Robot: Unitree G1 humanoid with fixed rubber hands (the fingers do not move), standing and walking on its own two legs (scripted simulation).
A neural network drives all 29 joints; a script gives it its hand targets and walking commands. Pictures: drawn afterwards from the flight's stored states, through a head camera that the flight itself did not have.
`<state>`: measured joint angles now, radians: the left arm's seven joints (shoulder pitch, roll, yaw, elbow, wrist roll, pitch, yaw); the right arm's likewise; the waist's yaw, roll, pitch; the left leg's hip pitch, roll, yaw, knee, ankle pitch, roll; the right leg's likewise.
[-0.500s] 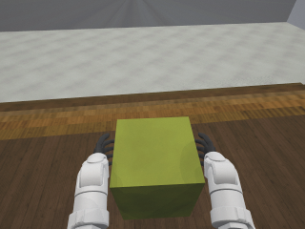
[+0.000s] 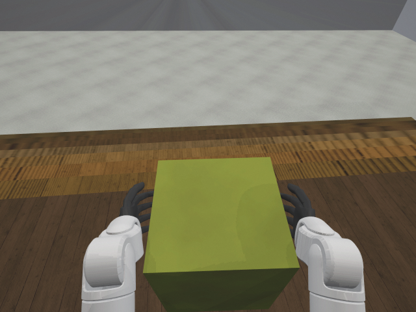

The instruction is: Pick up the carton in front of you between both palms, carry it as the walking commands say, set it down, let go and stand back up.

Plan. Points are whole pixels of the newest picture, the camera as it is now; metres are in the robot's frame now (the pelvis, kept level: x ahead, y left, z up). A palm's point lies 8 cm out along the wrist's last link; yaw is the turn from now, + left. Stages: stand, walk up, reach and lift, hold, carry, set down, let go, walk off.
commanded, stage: carry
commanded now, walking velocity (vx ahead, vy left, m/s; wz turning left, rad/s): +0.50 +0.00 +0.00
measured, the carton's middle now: (216, 238) +0.26 -0.01 +0.02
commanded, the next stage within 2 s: none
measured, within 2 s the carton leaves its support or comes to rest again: neither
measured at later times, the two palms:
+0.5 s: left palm (163, 126) +0.57 +0.12 +0.06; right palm (273, 129) +0.56 -0.18 +0.07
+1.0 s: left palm (167, 60) +0.94 +0.14 +0.09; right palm (247, 61) +0.93 -0.16 +0.10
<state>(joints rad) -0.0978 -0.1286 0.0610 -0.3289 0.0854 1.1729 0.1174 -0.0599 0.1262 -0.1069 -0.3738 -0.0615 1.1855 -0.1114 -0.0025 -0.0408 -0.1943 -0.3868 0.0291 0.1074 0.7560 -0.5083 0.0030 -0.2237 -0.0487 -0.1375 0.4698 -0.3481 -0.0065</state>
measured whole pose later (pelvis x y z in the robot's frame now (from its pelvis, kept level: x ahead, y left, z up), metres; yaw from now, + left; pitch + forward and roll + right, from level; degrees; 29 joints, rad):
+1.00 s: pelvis +0.64 +0.00 -0.03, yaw -2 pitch +2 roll +0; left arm -0.30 -0.06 0.13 -0.30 0.04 1.17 0.14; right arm -0.30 0.12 -0.13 -0.28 -0.05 1.16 -0.14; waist -0.02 -0.05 -0.07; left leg -0.54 0.03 0.22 0.66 -0.17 0.10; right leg -0.08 -0.07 -0.14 0.78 -0.52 -0.01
